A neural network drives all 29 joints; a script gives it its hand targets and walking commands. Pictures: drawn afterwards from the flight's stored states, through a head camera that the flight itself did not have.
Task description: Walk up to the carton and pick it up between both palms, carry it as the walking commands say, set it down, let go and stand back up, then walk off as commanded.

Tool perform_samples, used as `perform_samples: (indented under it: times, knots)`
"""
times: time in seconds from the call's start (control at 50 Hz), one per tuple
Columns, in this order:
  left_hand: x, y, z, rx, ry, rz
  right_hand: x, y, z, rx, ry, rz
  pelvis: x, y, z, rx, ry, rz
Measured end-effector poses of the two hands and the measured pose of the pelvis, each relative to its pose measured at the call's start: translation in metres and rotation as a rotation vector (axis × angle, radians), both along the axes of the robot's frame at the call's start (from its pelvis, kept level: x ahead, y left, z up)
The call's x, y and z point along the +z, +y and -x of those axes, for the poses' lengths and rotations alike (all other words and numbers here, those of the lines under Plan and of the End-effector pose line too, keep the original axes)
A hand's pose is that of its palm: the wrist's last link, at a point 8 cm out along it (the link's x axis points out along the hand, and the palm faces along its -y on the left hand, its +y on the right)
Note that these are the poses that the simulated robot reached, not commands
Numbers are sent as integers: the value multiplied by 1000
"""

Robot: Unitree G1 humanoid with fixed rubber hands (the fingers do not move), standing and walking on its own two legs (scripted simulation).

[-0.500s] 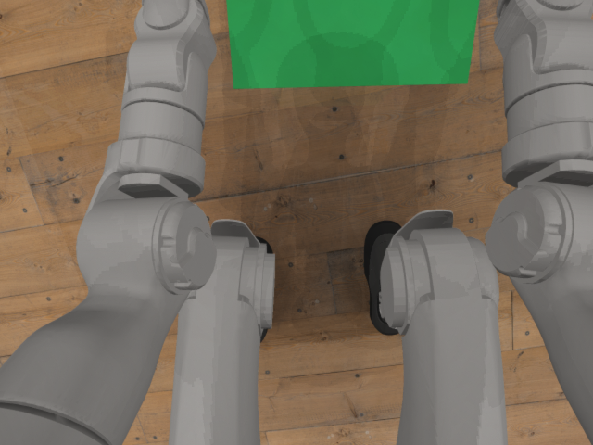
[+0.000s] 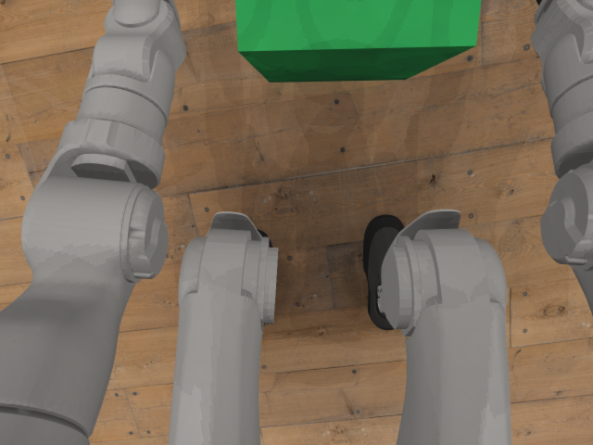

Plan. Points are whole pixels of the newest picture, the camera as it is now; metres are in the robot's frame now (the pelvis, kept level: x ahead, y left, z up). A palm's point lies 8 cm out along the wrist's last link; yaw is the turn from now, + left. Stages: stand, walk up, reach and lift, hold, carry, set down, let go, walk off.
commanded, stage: set down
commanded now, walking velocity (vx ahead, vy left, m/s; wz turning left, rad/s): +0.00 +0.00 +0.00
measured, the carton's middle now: out of the picture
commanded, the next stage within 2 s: let go in 1.40 s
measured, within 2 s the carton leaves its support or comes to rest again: neither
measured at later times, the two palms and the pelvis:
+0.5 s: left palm out of the picture +0.56 +0.15 -0.05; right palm out of the picture +0.54 -0.25 -0.05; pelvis +0.01 +0.00 +0.07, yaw -1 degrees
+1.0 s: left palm out of the picture +0.56 +0.15 +0.11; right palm out of the picture +0.55 -0.26 +0.11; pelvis +0.02 +0.00 +0.21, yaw -2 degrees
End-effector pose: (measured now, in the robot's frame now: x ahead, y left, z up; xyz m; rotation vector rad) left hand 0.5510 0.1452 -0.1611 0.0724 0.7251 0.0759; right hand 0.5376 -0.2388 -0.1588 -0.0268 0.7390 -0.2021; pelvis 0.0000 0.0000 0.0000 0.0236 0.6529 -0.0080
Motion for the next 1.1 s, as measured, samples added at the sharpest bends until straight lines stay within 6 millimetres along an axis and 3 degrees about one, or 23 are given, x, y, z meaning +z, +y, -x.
perform_samples:
  times: [0.16, 0.32, 0.76, 1.1]
  knots:
    - [8, -4, -5, -1, -53, 3, 5, -3, -4, 8, -48, 10, 5, 0, -1, -3, 9, 2]
    - [56, -6, -12, 12, -85, -10, 53, -8, -9, 15, -95, 18, 25, 0, -5, -11, 48, -6]
    - [192, 4, -12, 24, -100, -8, 190, -15, -10, 28, -107, 9, 137, -2, -10, -29, 177, -14]
    - [299, 6, -14, 5, -109, -8, 298, -21, -13, 46, -115, 6, 233, -4, -29, -40, 170, -14]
